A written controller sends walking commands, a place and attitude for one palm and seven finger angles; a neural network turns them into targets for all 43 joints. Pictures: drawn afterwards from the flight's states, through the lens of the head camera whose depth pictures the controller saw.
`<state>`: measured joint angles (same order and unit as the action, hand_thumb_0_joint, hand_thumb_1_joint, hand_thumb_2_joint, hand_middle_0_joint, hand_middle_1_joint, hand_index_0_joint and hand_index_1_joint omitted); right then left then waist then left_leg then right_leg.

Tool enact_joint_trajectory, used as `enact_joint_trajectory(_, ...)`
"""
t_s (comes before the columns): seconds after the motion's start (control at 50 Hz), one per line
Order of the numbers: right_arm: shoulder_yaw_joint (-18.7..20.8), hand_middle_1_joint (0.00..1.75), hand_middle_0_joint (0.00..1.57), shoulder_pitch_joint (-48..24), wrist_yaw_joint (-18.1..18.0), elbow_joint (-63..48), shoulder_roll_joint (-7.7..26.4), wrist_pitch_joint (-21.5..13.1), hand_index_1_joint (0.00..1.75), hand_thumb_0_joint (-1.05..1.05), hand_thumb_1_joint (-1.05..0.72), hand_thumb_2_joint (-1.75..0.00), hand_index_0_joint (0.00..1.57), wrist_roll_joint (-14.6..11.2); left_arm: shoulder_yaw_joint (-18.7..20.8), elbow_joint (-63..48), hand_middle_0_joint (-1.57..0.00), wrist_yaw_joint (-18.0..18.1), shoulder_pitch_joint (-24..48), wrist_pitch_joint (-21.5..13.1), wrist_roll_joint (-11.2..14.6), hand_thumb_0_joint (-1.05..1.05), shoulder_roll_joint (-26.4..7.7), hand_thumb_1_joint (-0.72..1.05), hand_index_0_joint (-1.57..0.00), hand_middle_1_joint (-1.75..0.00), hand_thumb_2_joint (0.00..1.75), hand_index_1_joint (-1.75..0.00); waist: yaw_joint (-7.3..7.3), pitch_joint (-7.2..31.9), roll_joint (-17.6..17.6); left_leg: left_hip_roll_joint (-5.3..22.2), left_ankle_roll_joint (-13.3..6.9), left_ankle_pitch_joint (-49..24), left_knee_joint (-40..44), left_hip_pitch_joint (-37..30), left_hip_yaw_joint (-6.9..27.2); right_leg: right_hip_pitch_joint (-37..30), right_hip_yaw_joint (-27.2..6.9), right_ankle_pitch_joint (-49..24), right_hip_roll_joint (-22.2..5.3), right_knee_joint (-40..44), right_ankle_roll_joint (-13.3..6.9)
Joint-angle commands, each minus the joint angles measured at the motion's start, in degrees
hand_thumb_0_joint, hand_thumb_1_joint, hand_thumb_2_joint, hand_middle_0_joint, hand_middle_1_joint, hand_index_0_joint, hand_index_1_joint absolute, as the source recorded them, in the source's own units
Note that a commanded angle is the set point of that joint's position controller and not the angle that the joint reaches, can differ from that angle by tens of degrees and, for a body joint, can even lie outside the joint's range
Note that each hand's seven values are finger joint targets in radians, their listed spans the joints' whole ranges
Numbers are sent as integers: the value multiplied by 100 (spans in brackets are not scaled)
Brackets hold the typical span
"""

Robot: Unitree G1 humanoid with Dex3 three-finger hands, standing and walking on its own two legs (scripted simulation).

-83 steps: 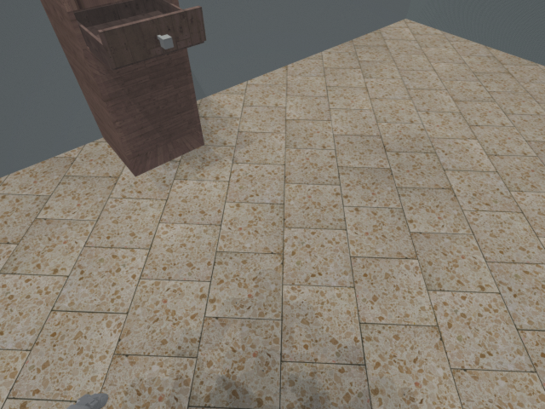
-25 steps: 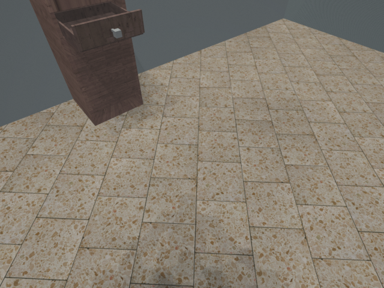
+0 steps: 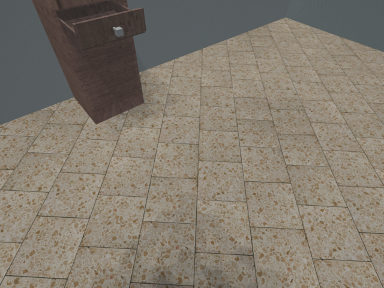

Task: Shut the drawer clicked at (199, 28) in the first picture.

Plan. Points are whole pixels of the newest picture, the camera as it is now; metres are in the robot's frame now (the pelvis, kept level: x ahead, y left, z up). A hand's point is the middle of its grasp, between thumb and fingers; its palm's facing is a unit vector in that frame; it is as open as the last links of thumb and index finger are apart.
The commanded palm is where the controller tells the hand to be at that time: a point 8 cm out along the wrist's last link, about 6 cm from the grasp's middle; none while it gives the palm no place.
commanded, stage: walk to a spot facing it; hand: left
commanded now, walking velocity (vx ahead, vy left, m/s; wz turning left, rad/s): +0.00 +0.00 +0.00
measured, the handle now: (117, 30) +1.29 +0.47 -0.03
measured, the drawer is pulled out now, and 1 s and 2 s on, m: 0.24 0.24 0.24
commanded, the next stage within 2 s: none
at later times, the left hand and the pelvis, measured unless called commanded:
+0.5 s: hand out of the picture +0.02 +0.18 -0.20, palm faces +0.03 -0.99 -0.14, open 7.4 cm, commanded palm none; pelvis +0.08 +0.02 -0.02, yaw -2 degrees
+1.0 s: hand (153, 193) +0.43 +0.15 -0.20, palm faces -0.13 -0.97 -0.20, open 7.3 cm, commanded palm none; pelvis +0.30 -0.02 -0.04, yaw -9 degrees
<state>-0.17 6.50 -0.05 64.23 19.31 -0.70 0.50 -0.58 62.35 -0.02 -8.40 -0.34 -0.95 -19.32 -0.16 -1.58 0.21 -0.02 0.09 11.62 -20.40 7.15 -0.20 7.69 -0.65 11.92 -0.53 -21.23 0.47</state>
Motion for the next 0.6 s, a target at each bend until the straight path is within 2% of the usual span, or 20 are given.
enact_joint_trajectory(0.0, 208, 30, 20, -268, -77, -364, 1166, -138, 30, 0, -90, -90, 20, -13, 226, -333, -20, 76, 239, -123, 26, 0, -1172, 90, -20, -30, 90, -30, 1, 358, 53, 718, -174, -982, 282, -157, 533, 15, -507, -885, -640, 317, -187)
enact_joint_trajectory(0.06, 209, 30, 20, -276, -75, -381, 1166, -137, 30, 0, -90, -90, 20, -11, 224, -339, -20, 77, 236, -112, 25, 0, -1159, 90, -20, -30, 90, -30, -10, 288, 3, 711, -180, -898, 328, -111, 561, 43, -509, -755, -625, 332, -181)
enact_joint_trajectory(0.08, 97, 30, 20, -118, -59, -274, 721, -89, 30, 0, -90, -90, 20, 13, 131, -218, -20, 90, 26, -56, 36, 0, -714, 90, -20, -30, 90, -30, -6, 357, 9, 705, -117, -606, 288, -150, 454, 41, -485, -436, -611, 350, -119)
enact_joint_trajectory(0.1, 36, 30, 20, 109, -42, -199, 429, -29, 30, 0, -90, -90, 20, 39, 71, -145, -20, 95, -192, 11, 23, 0, -441, 90, -20, -30, 90, -30, -6, 335, 38, 653, -73, -64, 213, -130, 384, 114, -479, 191, -559, 290, -97)
enact_joint_trajectory(0.14, 85, 30, 20, 319, -20, -173, 443, 24, 30, 0, -90, -90, 20, 73, 100, -132, -20, 44, -380, 68, -19, 0, -442, 90, -20, -30, 90, -30, 2, -4, 26, 630, -125, 1317, 231, 154, 382, 504, -571, 1425, -454, 242, -172)
enact_joint_trajectory(0.2, 154, 30, 20, 422, -3, -266, 496, 26, 30, 0, -90, -90, 20, 93, 174, -226, -20, -44, -607, 78, -52, 0, -404, 90, -20, -30, 90, -30, -39, -634, -14, 696, -252, 2369, 265, 731, 512, 935, -645, 2076, -294, 40, -288)
enact_joint_trajectory(0.28, 203, 30, 20, 695, -16, -359, 322, -90, 30, 0, -90, -90, 20, 70, 265, -254, -20, -62, -1082, -36, -49, 0, -240, 90, -20, -30, 90, -30, -94, -599, 49, 696, -352, 1902, -388, 922, 397, 779, -895, 1756, -320, -221, -498)
enact_joint_trajectory(0.32, 211, 30, 20, 744, -16, -412, 139, -141, 30, 0, -90, -90, 20, 53, 328, -205, -20, -34, -1336, -82, -45, 0, -257, 90, -20, -30, 90, -30, -135, -672, 394, 500, -283, 1707, -1010, 1381, 113, 469, -1282, 1739, -511, -105, -679)
enact_joint_trajectory(0.36, 202, 30, 20, 647, -23, -534, -113, -224, 30, 0, -90, -90, 20, 37, 424, -66, -20, 23, -1802, -167, -28, 0, -379, 90, -20, -30, 90, -30, -213, -480, 981, 246, -97, 1302, -2093, 1895, -536, -179, -2142, 888, -1204, 296, -1048)
enact_joint_trajectory(0.38, 195, 30, 20, 479, -30, -614, -186, -268, 30, 0, -90, -90, 20, 31, 454, -8, -20, 58, -1984, -215, -27, 0, -397, 90, -20, -30, 90, -30, -279, -538, 1083, 279, -40, 1539, -2365, 2227, -583, -441, -2488, 123, -1484, 403, -1273)
enact_joint_trajectory(0.4, 209, 30, 20, 370, -28, -677, -241, -304, 30, 0, -90, -90, 20, 23, 471, 38, -20, 89, -2069, -244, -50, 0, -337, 90, -20, -30, 90, -30, -301, -564, 935, 371, -34, 1757, -2387, 2372, -549, -597, -2499, -546, -1613, 337, -1408)
enact_joint_trajectory(0.42, 223, 30, 20, 443, -21, -654, -300, -332, 30, 0, -90, -90, 20, 11, 477, 59, -20, 112, -2023, -248, -62, 0, -306, 90, -20, -30, 90, -30, -228, -497, 806, 432, -55, 1818, -2191, 2190, -542, -572, -2266, -955, -1604, 123, -1406)
enact_joint_trajectory(0.44, 221, 30, 20, 727, -25, -562, -374, -361, 30, 0, -90, -90, 20, -2, 477, 45, -20, 117, -1837, -248, -59, 0, -225, 90, -20, -30, 90, -30, -42, -388, 678, 461, -99, 1644, -1582, 1545, -523, -242, -1867, -1234, -1426, -238, -1259)
enact_joint_trajectory(0.46, 233, 30, 20, 1507, -44, -304, -391, -399, 30, 0, -90, -90, 20, -2, 461, -45, -20, 104, -1453, -237, -18, 0, -98, 90, -20, -30, 90, -30, 422, -114, 425, 440, -220, 1012, -545, -18, -476, 752, -1218, -1361, -989, -1060, -940)
enact_joint_trajectory(0.48, 376, 30, 20, 2642, -107, 120, 63, -445, 30, 0, -90, -90, 20, 94, 412, -235, -20, 43, -1184, -228, 32, 0, 314, 90, -20, -30, 90, -30, 793, 162, -1092, 1348, -594, 332, 111, -1541, 962, 2099, -240, -676, -13, -2992, -486)
enact_joint_trajectory(0.5, 433, 30, 20, 3487, -178, 410, 329, -425, 30, 0, -90, -90, 20, 117, 330, -502, -20, 47, -736, -303, 23, 0, 555, 90, -20, -30, 90, -30, 945, -5, -1918, 2525, -909, -1200, 562, -2148, 2258, 3448, 270, 1768, 291, -4338, -264)
enact_joint_trajectory(0.52, 326, 30, 20, 3510, -221, 457, -17, -385, 30, 0, -90, -90, 20, 100, 380, -551, -20, 93, -339, -286, -7, 0, 358, 90, -20, -30, 90, -30, 925, -409, -1029, 2774, -1089, -2016, 393, -1874, 2303, 3742, -84, 1724, -49, -4947, -325)
enact_joint_trajectory(0.54, 263, 30, 20, 3189, -239, 349, -218, -391, 30, 0, -90, -90, 20, 111, 386, -466, -20, 51, -340, -261, -22, 0, 517, 90, -20, -30, 90, -30, 717, -743, -367, 2632, -1141, -2385, 323, -1540, 1749, 3839, -115, 1406, -263, -5228, -321)
enact_joint_trajectory(0.56, 239, 30, 20, 2859, -239, 208, -311, -430, 30, 0, -90, -90, 20, 114, 375, -397, -20, -1, -469, -219, -37, 0, 657, 90, -20, -30, 90, -30, 510, -806, -142, 2406, -1048, -2316, 399, -1244, 1195, 3735, -69, 1181, -378, -5304, -291)
enact_joint_trajectory(0.58, 222, 30, 20, 2730, -248, 175, -418, -469, 30, 0, -90, -90, 20, 106, 384, -384, -20, -49, -503, -171, -66, 0, 775, 90, -20, -30, 90, -30, 387, -905, -311, 2112, -874, -2206, 499, -967, 717, 3610, 45, 967, -397, -5282, -266)
